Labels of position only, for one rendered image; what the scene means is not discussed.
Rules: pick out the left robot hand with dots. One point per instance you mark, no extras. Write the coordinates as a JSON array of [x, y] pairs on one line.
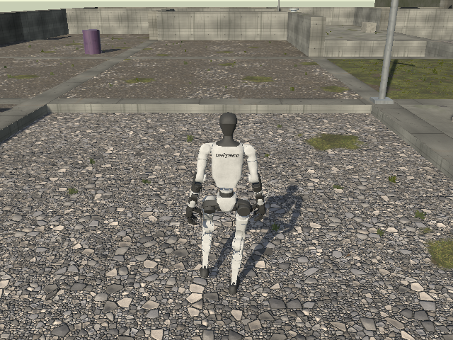
[[190, 216]]

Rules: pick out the robot head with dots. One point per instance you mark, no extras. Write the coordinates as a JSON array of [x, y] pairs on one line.
[[228, 123]]

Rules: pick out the right robot hand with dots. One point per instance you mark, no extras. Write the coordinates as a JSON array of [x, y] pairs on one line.
[[260, 209]]

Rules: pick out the left robot forearm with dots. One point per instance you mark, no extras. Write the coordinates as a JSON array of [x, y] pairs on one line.
[[194, 193]]

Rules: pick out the robot right upper arm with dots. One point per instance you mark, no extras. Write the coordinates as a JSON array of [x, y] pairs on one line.
[[250, 151]]

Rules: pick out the robot left shin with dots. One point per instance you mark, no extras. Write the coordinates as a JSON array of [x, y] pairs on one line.
[[206, 245]]

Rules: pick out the robot left upper arm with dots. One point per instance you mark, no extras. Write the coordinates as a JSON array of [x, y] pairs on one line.
[[202, 161]]

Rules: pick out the right robot forearm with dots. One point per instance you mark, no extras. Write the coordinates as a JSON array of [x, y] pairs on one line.
[[258, 191]]

